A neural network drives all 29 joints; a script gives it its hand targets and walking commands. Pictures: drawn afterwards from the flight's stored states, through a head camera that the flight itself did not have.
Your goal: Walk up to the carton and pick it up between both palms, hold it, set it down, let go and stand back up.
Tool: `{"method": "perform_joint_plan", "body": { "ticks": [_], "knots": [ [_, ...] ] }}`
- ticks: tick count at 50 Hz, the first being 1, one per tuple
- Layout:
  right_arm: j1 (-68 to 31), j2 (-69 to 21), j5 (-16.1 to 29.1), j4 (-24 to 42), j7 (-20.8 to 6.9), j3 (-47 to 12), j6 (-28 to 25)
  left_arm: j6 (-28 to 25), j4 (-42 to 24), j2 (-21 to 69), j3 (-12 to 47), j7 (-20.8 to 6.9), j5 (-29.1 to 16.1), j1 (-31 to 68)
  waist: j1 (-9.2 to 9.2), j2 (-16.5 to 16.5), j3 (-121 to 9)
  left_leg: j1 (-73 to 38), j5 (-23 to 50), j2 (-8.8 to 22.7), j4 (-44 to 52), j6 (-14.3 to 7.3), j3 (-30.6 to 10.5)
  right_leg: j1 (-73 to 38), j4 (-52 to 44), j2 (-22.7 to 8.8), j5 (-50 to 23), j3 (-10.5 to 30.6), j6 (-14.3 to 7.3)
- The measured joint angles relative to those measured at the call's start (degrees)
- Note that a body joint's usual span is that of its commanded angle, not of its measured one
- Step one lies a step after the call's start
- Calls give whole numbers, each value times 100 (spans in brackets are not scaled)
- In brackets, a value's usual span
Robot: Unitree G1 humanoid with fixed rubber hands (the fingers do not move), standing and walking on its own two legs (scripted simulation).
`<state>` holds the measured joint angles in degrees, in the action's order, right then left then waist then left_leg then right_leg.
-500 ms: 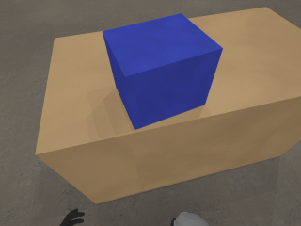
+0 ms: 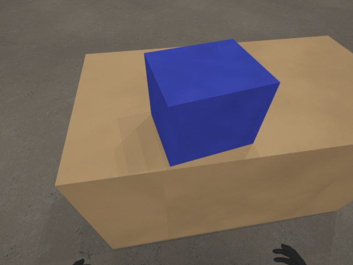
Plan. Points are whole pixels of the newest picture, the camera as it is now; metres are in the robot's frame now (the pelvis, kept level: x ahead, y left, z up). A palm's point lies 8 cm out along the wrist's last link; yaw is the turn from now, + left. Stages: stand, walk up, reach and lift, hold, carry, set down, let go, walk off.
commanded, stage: walk up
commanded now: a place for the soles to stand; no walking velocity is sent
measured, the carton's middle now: (202, 101) +0.54 -0.06 +0.06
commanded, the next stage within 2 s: none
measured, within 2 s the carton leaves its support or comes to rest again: neither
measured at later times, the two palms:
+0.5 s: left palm out of the picture +0.12 +0.26 -0.09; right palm out of the picture +0.09 -0.27 -0.10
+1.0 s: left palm out of the picture +0.07 +0.11 -0.10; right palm out of the picture +0.14 -0.45 -0.10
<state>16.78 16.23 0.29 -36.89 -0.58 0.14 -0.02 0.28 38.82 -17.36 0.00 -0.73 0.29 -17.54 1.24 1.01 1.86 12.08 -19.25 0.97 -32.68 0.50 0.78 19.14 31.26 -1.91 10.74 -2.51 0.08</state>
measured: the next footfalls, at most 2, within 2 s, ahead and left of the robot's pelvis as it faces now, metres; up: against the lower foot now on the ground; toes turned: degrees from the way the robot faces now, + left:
right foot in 0.80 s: +0.12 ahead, -0.27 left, +0.00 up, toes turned +3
left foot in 1.10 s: +0.04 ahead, -0.10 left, +0.00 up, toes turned +14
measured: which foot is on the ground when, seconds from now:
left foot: down 0.00-0.80, up 0.82-1.00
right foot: down 0.00-0.46, up 0.48-0.78, down 0.80-1.00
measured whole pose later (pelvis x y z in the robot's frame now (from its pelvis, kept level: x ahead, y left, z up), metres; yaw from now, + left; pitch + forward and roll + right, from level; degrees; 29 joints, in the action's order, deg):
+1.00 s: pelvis +0.00 -0.18 -0.01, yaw +10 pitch -3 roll +1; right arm 19.9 17.1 -0.7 -36.2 5.0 5.0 0.4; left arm 4.7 36.3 -16.7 -1.5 -2.3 2.8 -9.0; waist 3.5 1.6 8.5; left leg 27.4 -31.6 -2.2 -62.8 0.6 -0.1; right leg 20.2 37.4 -4.0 14.4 -5.9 -3.2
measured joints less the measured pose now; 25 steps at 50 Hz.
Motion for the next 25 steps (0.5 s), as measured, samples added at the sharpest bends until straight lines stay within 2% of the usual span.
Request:
{"method": "perform_joint_plan", "body": {
  "ticks": [11,23,25],
  "knots": [
    [-105,40,-13,-8,20,-36,42,-13,-34,-34,23,-8,-18,57,-41,-139,14,-27,-35,24,23,17,35,13,25,28,46,31,-20],
    [39,61,-23,-117,7,-29,34,-5,-85,-26,44,-16,-17,199,-91,-118,7,-51,0,43,93,42,86,40,15,55,26,79,-44],
    [242,-8,-166,-59,143,28,-71,138,-202,-132,36,-120,268,324,-126,-23,59,-24,1,-3,50,45,-6,138,370,4,277,27,-123]
  ]
}}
